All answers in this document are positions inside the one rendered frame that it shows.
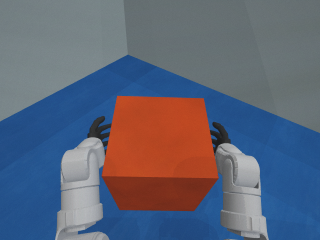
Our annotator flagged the right robot forearm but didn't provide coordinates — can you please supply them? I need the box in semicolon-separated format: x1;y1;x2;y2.
215;143;269;240

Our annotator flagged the left robot forearm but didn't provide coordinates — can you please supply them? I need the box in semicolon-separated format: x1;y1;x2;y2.
55;137;105;240

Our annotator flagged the right robot hand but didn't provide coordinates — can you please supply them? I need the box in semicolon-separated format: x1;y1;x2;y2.
210;122;231;156

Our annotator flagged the left robot hand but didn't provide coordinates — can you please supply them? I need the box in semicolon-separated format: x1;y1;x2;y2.
87;116;112;155

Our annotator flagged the carton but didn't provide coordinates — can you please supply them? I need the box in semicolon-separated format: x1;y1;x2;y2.
101;96;219;211

